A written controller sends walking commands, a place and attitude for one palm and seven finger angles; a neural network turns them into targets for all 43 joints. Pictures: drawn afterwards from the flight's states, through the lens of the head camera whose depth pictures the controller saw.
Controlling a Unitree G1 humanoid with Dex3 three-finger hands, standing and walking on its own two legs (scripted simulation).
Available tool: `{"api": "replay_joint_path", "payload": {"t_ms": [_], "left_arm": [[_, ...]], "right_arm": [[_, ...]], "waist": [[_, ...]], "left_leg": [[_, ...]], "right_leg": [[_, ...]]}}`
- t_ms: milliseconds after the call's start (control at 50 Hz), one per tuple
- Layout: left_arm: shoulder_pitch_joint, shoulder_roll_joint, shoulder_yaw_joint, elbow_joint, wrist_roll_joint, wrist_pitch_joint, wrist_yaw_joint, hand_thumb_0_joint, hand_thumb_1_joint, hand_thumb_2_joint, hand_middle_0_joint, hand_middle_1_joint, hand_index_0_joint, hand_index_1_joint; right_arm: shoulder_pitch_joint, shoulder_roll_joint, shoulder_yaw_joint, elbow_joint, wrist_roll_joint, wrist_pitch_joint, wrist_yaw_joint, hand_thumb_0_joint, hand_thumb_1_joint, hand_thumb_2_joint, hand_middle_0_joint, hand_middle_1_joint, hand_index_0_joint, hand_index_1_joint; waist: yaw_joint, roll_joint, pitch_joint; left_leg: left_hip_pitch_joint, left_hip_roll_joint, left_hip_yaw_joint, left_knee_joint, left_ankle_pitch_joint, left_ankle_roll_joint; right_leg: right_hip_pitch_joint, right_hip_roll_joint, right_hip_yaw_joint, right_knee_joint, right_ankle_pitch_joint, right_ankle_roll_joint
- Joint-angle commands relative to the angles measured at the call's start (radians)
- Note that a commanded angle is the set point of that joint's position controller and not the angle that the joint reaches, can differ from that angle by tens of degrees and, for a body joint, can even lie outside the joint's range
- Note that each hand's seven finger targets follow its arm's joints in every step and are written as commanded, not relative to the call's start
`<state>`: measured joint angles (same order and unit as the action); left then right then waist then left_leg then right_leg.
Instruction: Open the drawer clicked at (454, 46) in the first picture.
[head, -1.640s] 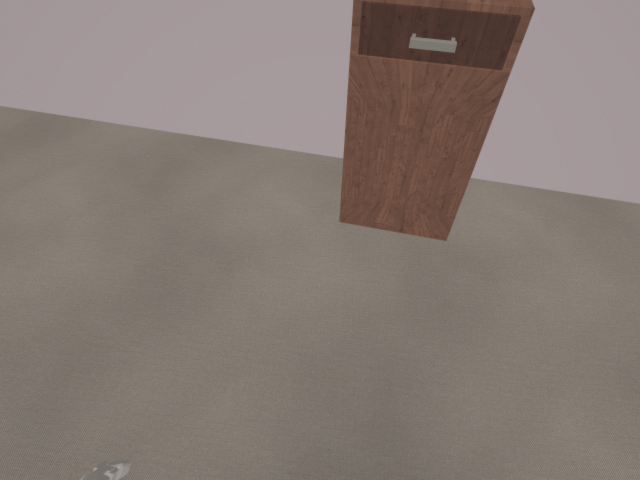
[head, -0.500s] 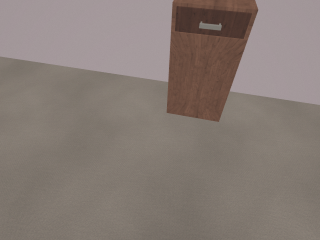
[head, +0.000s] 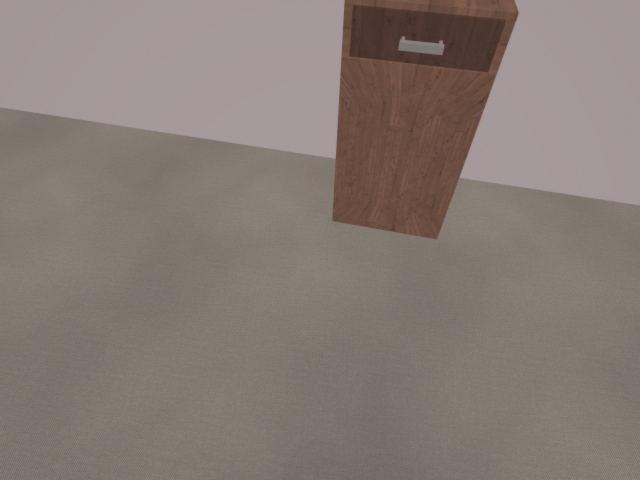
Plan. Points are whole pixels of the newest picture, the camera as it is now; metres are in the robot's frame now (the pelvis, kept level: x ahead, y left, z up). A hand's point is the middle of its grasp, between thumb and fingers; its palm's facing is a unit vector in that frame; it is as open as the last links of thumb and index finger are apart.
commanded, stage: walk to a spot facing it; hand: left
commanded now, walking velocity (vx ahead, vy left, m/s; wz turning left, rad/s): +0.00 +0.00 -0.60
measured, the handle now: (421, 44) +1.22 -0.20 +0.03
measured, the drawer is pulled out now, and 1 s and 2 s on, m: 0.00 0.00 0.00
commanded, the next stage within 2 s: none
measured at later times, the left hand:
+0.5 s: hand out of the picture +0.03 +0.16 -0.16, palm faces -0.16 -0.97 -0.18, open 7.4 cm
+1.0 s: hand (253, 325) +0.41 +0.16 -0.17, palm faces -0.51 -0.84 -0.19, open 7.4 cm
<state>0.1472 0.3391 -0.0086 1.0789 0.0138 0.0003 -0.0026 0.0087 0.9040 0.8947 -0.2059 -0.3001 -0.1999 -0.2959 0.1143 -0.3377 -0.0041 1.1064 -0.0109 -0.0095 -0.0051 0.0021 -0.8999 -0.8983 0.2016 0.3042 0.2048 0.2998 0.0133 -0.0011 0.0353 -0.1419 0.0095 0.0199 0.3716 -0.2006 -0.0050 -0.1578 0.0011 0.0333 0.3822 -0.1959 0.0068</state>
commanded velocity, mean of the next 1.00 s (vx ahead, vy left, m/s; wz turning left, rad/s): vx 0.28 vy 0.00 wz -0.60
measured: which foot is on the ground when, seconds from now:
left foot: down 0.00-0.24, up 0.26-0.70, down 0.72-1.00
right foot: down 0.00-0.72, up 0.74-1.00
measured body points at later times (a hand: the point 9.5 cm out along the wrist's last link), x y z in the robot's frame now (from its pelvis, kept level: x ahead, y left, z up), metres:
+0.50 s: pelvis +0.03 -0.02 +0.00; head +0.05 -0.04 +0.45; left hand +0.04 +0.21 -0.14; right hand +0.05 -0.29 -0.15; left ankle +0.09 +0.12 -0.67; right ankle +0.00 -0.11 -0.75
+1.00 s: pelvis +0.21 +0.02 +0.00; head +0.25 +0.04 +0.45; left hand +0.43 +0.20 -0.15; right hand +0.07 -0.18 -0.13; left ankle +0.19 +0.11 -0.75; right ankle +0.16 -0.14 -0.64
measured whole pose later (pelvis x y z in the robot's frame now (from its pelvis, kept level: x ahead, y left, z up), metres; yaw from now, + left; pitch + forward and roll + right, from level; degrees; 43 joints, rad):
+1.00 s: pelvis +0.21 +0.02 +0.00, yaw -34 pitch +0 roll -2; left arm 0.19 0.28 0.11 0.93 0.04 0.03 -0.04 0.01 0.91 0.90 -0.20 -0.30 -0.19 -0.29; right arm 0.37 -0.16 -0.04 1.02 -0.02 -0.08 -0.03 0.00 -0.92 -0.90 0.20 0.30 0.20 0.30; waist 0.01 -0.05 0.02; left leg -0.07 0.06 0.27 0.37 -0.31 0.04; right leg -0.65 -0.07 -0.02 1.17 -0.17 0.03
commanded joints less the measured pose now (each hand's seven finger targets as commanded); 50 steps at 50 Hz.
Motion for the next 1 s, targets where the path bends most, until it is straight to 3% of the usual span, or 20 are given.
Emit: {"api": "replay_joint_path", "payload": {"t_ms": [0, 80, 140, 180, 200, 220, 240, 260, 300, 360, 500, 580, 620, 660, 680, 700, 720, 760, 820, 980], "left_arm": [[0.020, 0.099, 0.033, -0.081, 0.000, 0.020, 0.017, 0.000, 0.900, 0.900, -0.200, -0.300, -0.200, -0.300], [0.048, 0.079, 0.051, -0.135, 0.005, 0.037, 0.006, 0.000, 0.900, 0.900, -0.200, -0.300, -0.200, -0.300], [0.097, 0.043, 0.063, -0.163, 0.007, 0.045, -0.006, 0.000, 0.900, 0.900, -0.200, -0.300, -0.200, -0.300], [0.180, 0.022, 0.074, -0.153, 0.013, 0.039, -0.022, 0.000, 0.900, 0.900, -0.200, -0.300, -0.200, -0.300], [0.264, 0.033, 0.083, -0.130, 0.019, 0.028, -0.023, 0.000, 0.900, 0.900, -0.200, -0.300, -0.200, -0.300], [0.327, 0.135, 0.102, -0.127, 0.031, 0.005, -0.009, 0.000, 0.900, 0.900, -0.200, -0.300, -0.200, -0.300], [0.353, 0.162, 0.105, -0.136, 0.010, -0.002, 0.009, 0.000, 0.900, 0.900, -0.200, -0.300, -0.200, -0.300], [0.310, 0.146, 0.105, -0.149, 0.007, -0.008, 0.016, 0.000, 0.900, 0.900, -0.200, -0.300, -0.200, -0.300], [0.205, 0.085, 0.092, -0.178, 0.008, -0.025, 0.010, 0.000, 0.900, 0.900, -0.200, -0.300, -0.200, -0.300], [0.227, 0.043, 0.092, -0.167, 0.005, -0.047, 0.005, 0.000, 0.900, 0.900, -0.200, -0.300, -0.200, -0.300], [0.333, 0.020, 0.100, -0.123, 0.013, -0.055, 0.005, 0.000, 0.900, 0.900, -0.200, -0.300, -0.200, -0.300], [0.321, 0.029, 0.107, -0.122, 0.017, -0.047, 0.009, 0.000, 0.900, 0.900, -0.200, -0.300, -0.200, -0.300], [0.275, 0.040, 0.111, -0.132, 0.017, -0.043, 0.010, 0.000, 0.900, 0.900, -0.200, -0.300, -0.200, -0.300], [0.206, 0.023, 0.117, -0.154, 0.011, -0.037, 0.007, 0.000, 0.900, 0.900, -0.200, -0.300, -0.200, -0.300], [0.213, -0.029, 0.113, -0.170, 0.001, -0.032, -0.005, 0.000, 0.900, 0.900, -0.200, -0.300, -0.200, -0.300], [0.214, -0.075, 0.105, -0.195, 0.001, -0.039, -0.015, 0.000, 0.900, 0.900, -0.200, -0.300, -0.200, -0.300], [0.173, -0.033, 0.111, -0.195, 0.011, -0.038, -0.015, 0.000, 0.900, 0.900, -0.200, -0.300, -0.200, -0.300], [0.110, -0.038, 0.115, -0.187, 0.022, -0.027, -0.035, 0.000, 0.900, 0.900, -0.200, -0.300, -0.200, -0.300], [0.149, -0.080, 0.109, -0.169, 0.026, 0.003, -0.050, 0.000, 0.900, 0.900, -0.200, -0.300, -0.200, -0.300], [-0.030, -0.110, 0.090, -0.221, 0.028, 0.022, -0.055, 0.000, 0.900, 0.900, -0.200, -0.300, -0.200, -0.300]], "right_arm": [[0.045, -0.097, -0.027, -0.069, 0.000, 0.002, -0.020, 0.000, -0.900, -0.900, 0.200, 0.300, 0.200, 0.300], [0.040, -0.129, -0.061, -0.130, -0.002, 0.014, -0.028, 0.000, -0.900, -0.900, 0.200, 0.300, 0.200, 0.300], [0.029, -0.138, -0.074, -0.170, -0.005, 0.010, -0.021, 0.000, -0.900, -0.900, 0.200, 0.300, 0.200, 0.300], [-0.031, -0.133, -0.077, -0.190, -0.012, 0.012, -0.016, 0.000, -0.900, -0.900, 0.200, 0.300, 0.200, 0.300], [-0.045, -0.109, -0.074, -0.199, -0.011, 0.018, -0.010, 0.000, -0.900, -0.900, 0.200, 0.300, 0.200, 0.300], [-0.034, -0.018, -0.057, -0.234, -0.001, 0.026, -0.002, 0.000, -0.900, -0.900, 0.200, 0.300, 0.200, 0.300], [-0.095, -0.037, -0.056, -0.275, -0.007, 0.019, 0.002, 0.000, -0.900, -0.900, 0.200, 0.300, 0.200, 0.300], [-0.119, -0.048, -0.064, -0.275, -0.005, 0.011, 0.005, 0.000, -0.900, -0.900, 0.200, 0.300, 0.200, 0.300], [-0.035, -0.037, -0.072, -0.240, -0.012, -0.001, 0.015, 0.000, -0.900, -0.900, 0.200, 0.300, 0.200, 0.300], [0.026, 0.006, -0.074, -0.215, -0.015, -0.005, 0.019, 0.000, -0.900, -0.900, 0.200, 0.300, 0.200, 0.300], [-0.047, 0.046, -0.071, -0.262, -0.011, -0.023, 0.017, 0.000, -0.900, -0.900, 0.200, 0.300, 0.200, 0.300], [-0.083, 0.057, -0.067, -0.284, -0.003, -0.041, 0.015, 0.000, -0.900, -0.900, 0.200, 0.300, 0.200, 0.300], [-0.037, 0.053, -0.068, -0.279, 0.003, -0.049, 0.011, 0.000, -0.900, -0.900, 0.200, 0.300, 0.200, 0.300], [0.155, 0.012, -0.077, -0.218, 0.005, -0.064, -0.008, 0.000, -0.900, -0.900, 0.200, 0.300, 0.200, 0.300], [0.285, -0.085, -0.099, -0.181, -0.006, -0.070, -0.022, 0.000, -0.900, -0.900, 0.200, 0.300, 0.200, 0.300], [0.379, -0.167, -0.111, -0.167, -0.017, -0.064, -0.022, 0.000, -0.900, -0.900, 0.200, 0.300, 0.200, 0.300], [0.325, -0.115, -0.099, -0.179, -0.015, -0.056, -0.020, 0.000, -0.900, -0.900, 0.200, 0.300, 0.200, 0.300], [0.226, -0.016, -0.071, -0.196, -0.013, -0.063, -0.019, 0.000, -0.900, -0.900, 0.200, 0.300, 0.200, 0.300], [0.208, 0.043, -0.052, -0.181, -0.009, -0.085, -0.026, 0.000, -0.900, -0.900, 0.200, 0.300, 0.200, 0.300], [0.355, 0.059, -0.047, -0.098, -0.007, -0.097, -0.034, 0.000, -0.900, -0.900, 0.200, 0.300, 0.200, 0.300]], "waist": [[-0.021, 0.010, -0.051], [-0.015, 0.094, -0.048], [0.000, 0.179, -0.065], [0.056, 0.130, -0.046], [0.098, 0.020, -0.023], [0.109, -0.351, 0.007], [0.123, -0.363, 0.064], [0.096, -0.228, 0.103], [0.016, -0.079, 0.062], [-0.002, -0.105, 0.009], [0.041, -0.131, -0.008], [0.057, -0.152, 0.005], [0.026, -0.165, -0.002], [-0.060, -0.074, -0.056], [-0.107, 0.151, -0.133], [-0.117, 0.331, -0.141], [-0.106, 0.246, -0.087], [-0.055, 0.126, 0.071], [-0.002, 0.131, 0.063], [-0.028, 0.094, 0.065]], "left_leg": [[0.038, 0.140, -0.044, 0.007, 0.134, 0.014], [0.030, 0.230, -0.078, 0.008, 0.142, 0.068], [-0.034, 0.363, -0.132, -0.042, 0.049, 0.163], [-0.172, 0.328, -0.059, 0.043, -0.180, 0.116], [-0.305, 0.246, 0.017, 0.217, -0.317, 0.058], [-0.539, 0.063, 0.148, 0.599, -0.471, -0.037], [-0.603, 0.031, 0.032, 0.734, -0.423, -0.034], [-0.586, 0.060, -0.045, 0.793, -0.320, -0.023], [-0.532, 0.094, -0.047, 0.763, -0.157, -0.034], [-0.480, 0.092, -0.016, 0.707, -0.050, -0.051], [-0.521, 0.076, 0.004, 0.537, -0.057, -0.065], [-0.408, 0.048, 0.018, 0.366, -0.105, -0.053], [-0.258, 0.028, 0.020, 0.252, -0.108, -0.044], [0.091, 0.039, 0.013, 0.053, -0.050, -0.033], [0.325, 0.237, -0.206, -0.024, -0.223, 0.015], [0.351, 0.491, -0.499, -0.145, -0.350, 0.105], [0.201, 0.514, -0.539, -0.206, -0.483, 0.132], [0.000, 0.425, -0.363, -0.232, -0.425, 0.116], [-0.028, 0.316, -0.072, -0.200, -0.069, 0.059], [0.180, 0.311, 0.124, -0.137, 0.425, 0.054]], "right_leg": [[-0.095, -0.089, 0.103, 0.043, 0.202, -0.025], [-0.199, -0.026, 0.059, 0.228, 0.119, -0.010], [-0.196, -0.016, -0.019, 0.451, -0.301, 0.001], [-0.045, -0.031, -0.039, 0.318, -0.242, -0.006], [0.073, -0.029, -0.011, 0.172, -0.195, -0.017], [0.122, -0.258, 0.442, -0.119, -0.392, -0.107], [0.011, -0.355, 0.689, -0.279, -0.419, -0.177], [-0.055, -0.333, 0.698, -0.296, -0.508, -0.208], [-0.059, -0.259, 0.505, -0.232, -0.425, -0.203], [-0.030, -0.189, 0.349, -0.199, -0.209, -0.177], [0.077, -0.175, 0.377, -0.167, -0.108, -0.201], [0.039, -0.178, 0.390, -0.121, -0.034, -0.199], [-0.036, -0.165, 0.387, -0.072, 0.014, -0.183], [-0.219, -0.070, 0.309, 0.101, -0.020, -0.128], [-0.406, 0.040, 0.192, 0.348, -0.146, -0.083], [-0.564, 0.090, 0.023, 0.638, -0.392, -0.028], [-0.565, 0.019, 0.041, 0.772, -0.352, -0.029], [-0.572, -0.059, 0.017, 0.864, -0.198, -0.023], [-0.515, -0.081, -0.011, 0.856, -0.038, 0.002], [-0.648, -0.088, -0.085, 0.713, 0.070, 0.018]]}}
